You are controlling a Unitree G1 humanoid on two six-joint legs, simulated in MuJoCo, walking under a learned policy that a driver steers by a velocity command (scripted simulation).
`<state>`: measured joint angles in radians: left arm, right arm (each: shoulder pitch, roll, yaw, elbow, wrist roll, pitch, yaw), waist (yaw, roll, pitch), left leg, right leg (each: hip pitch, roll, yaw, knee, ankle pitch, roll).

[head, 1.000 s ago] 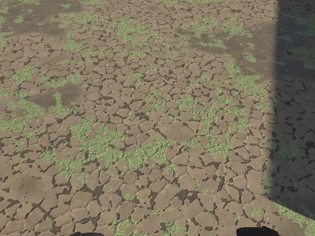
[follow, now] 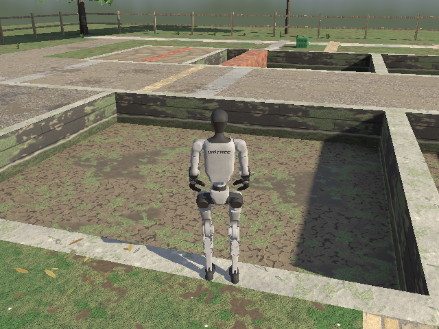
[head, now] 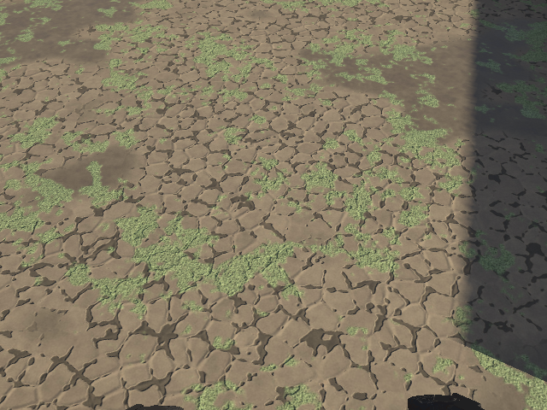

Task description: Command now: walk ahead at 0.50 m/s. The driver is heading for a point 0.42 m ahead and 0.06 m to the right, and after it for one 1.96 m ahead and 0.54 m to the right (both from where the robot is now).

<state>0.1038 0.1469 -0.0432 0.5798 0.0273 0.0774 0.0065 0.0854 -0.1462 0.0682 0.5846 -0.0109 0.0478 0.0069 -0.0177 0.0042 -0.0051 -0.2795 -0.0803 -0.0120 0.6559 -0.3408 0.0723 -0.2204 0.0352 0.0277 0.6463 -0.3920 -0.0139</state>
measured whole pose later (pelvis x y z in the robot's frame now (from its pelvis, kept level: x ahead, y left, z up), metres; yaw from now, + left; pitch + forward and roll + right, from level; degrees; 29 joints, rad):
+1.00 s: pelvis +0.00 +0.00 +0.00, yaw +0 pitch -2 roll -1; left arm 0.10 0.15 -0.04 0.58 0.03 0.08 0.01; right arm 0.10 -0.14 0.07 0.58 -0.01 0.04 0.01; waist -0.02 0.01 -0.01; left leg -0.29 -0.07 0.01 0.67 -0.35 0.07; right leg -0.23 0.04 0.03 0.66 -0.40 -0.01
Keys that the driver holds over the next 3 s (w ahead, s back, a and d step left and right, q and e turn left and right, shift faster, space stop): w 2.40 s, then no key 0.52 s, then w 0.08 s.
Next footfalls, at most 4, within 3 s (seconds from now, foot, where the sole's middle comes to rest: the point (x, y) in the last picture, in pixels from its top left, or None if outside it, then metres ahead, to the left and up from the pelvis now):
none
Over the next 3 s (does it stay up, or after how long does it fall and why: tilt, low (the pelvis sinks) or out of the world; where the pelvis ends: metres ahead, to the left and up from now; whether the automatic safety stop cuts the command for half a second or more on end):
stays up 0.01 0.01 0.02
